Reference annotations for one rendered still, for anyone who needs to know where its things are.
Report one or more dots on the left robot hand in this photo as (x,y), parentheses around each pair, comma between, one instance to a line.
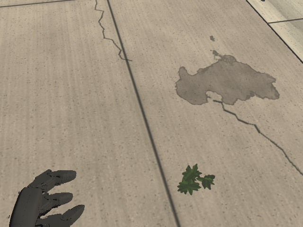
(33,202)

